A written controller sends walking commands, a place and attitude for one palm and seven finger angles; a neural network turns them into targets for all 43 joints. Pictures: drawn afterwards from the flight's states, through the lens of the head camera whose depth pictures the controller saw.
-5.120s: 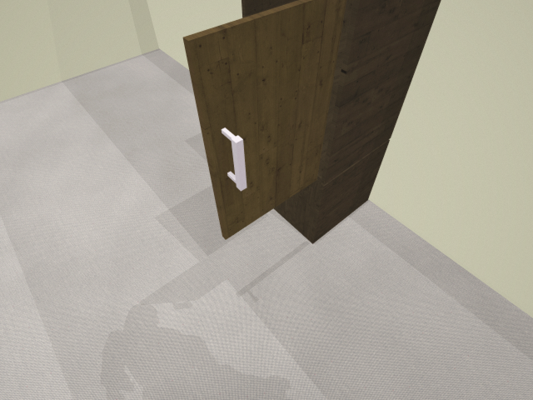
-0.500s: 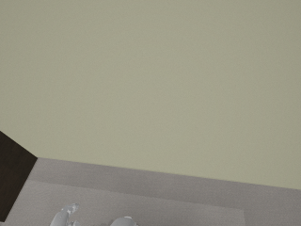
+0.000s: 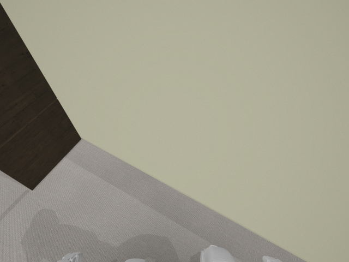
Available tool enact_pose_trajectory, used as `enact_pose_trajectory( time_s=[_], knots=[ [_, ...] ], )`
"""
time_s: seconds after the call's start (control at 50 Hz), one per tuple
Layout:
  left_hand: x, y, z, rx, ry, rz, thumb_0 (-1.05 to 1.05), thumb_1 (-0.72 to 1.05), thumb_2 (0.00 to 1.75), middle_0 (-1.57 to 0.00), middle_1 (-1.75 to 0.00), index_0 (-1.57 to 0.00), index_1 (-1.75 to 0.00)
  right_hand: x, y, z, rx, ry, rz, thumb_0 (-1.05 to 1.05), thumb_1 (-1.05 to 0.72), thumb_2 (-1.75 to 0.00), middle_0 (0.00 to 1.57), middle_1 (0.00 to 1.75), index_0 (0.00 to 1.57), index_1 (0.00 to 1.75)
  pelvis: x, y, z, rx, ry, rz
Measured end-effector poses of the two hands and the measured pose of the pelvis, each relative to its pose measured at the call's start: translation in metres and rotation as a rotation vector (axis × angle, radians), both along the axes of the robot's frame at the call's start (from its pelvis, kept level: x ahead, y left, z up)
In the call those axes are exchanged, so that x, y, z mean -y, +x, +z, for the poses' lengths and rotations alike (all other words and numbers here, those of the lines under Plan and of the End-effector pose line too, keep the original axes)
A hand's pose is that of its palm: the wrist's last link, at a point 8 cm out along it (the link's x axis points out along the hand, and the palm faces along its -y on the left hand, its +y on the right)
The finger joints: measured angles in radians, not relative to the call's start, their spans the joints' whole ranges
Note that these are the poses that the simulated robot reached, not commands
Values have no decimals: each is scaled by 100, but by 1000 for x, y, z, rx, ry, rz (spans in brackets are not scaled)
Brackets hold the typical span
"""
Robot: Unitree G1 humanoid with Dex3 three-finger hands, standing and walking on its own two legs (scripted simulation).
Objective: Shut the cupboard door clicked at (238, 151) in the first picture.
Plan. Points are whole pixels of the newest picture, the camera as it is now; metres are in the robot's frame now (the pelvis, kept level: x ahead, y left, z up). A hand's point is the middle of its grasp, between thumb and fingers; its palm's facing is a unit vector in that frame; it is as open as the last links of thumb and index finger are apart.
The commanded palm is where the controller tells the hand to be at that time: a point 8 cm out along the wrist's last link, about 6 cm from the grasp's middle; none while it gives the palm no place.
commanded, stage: turn to face it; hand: left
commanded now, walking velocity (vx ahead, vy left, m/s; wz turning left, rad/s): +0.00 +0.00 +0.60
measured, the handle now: out of the picture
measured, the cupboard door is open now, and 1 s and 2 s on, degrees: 89 89 89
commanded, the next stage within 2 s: take the last steps up to it in 1.70 s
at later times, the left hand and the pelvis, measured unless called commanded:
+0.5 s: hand out of the picture +0.02 +0.17 -0.18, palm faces +0.33 -0.92 -0.20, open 7.4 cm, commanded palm none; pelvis +0.00 -0.03 -0.01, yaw +20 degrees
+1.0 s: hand out of the picture -0.01 +0.15 -0.15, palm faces +0.57 -0.77 -0.28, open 7.4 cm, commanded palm none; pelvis +0.03 -0.07 +0.00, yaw +37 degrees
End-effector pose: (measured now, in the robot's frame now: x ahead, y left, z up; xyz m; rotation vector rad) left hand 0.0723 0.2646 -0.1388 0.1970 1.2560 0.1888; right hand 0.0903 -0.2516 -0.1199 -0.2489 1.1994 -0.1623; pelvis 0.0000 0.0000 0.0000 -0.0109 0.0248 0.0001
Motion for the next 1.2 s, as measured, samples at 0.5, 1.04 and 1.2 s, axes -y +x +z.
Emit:
enact_pose_trajectory(
  time_s=[0.5, 1.04, 1.2],
  knots=[
    [46, -79, -13, 49, -47, 299, 0, 90, 90, -20, -30, -21, -30, 1, 82, -10, -1, 8, 304, 0, -91, -90, 19, 30, 20, 30, 30, 4, -13, 6, 18, 343],
    [95, -124, 20, 73, 40, 602, 0, 90, 90, -20, -30, -20, -30, -14, 156, -15, -68, 39, 587, 0, -91, -90, 19, 30, 20, 30, 73, 27, 2, 11, 48, 680],
    [112, -180, -14, 34, -44, 768, 0, 90, 90, -20, -30, -21, -30, -77, 188, -8, 25, 16, 773, 0, -91, -90, 19, 30, 20, 30, 57, 21, -13, 1, 24, 796]
  ],
)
